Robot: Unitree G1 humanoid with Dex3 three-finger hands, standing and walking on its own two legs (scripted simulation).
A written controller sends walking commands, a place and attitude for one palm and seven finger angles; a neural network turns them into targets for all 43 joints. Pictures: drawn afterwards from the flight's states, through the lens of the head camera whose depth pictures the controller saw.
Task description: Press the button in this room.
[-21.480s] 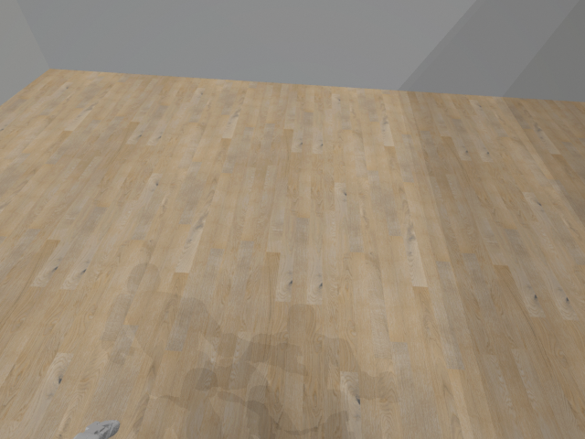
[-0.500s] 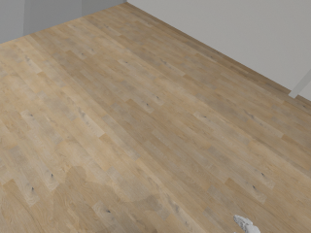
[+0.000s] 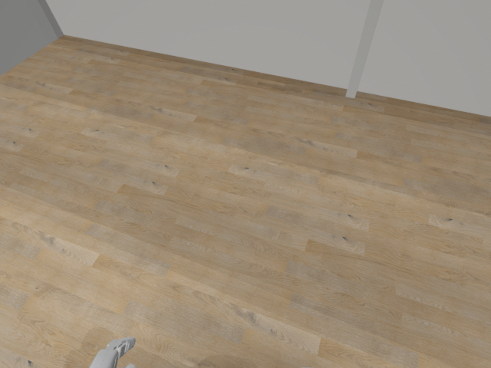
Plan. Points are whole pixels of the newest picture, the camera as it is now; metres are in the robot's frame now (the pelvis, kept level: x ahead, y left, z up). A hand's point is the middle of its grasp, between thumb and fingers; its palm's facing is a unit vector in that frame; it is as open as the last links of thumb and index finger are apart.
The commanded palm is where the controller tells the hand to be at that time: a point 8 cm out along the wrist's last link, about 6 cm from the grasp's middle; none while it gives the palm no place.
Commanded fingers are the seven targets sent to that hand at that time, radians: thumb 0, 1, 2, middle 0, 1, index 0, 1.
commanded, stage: turn or walk to find it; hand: left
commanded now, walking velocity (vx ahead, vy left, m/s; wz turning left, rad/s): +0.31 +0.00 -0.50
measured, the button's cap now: out of the picture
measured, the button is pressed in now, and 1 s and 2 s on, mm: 0 0 0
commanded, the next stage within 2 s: stand and wait in 1.44 s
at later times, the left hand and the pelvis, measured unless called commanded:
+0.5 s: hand out of the picture +0.09 +0.21 -0.16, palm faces -0.07 -0.98 -0.20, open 7.3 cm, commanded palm none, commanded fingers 0.00 0.90 0.90 -0.20 -0.30 -0.20 -0.30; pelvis +0.10 +0.01 +0.02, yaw -11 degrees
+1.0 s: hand (231, 204) +0.50 +0.06 -0.16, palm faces -0.48 -0.86 -0.18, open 7.4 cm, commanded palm none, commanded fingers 0.00 0.90 0.90 -0.20 -0.30 -0.20 -0.30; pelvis +0.30 -0.04 +0.00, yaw -25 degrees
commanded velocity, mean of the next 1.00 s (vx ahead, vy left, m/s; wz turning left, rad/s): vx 0.35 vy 0.00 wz -0.37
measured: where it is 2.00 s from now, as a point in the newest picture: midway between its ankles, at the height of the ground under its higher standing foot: (304, 252)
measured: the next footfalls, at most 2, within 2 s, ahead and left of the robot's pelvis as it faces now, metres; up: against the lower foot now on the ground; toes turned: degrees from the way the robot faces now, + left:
left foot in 0.52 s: +0.21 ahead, +0.12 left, +0.00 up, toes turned -7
right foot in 1.02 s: +0.40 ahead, -0.19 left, +0.00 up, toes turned -34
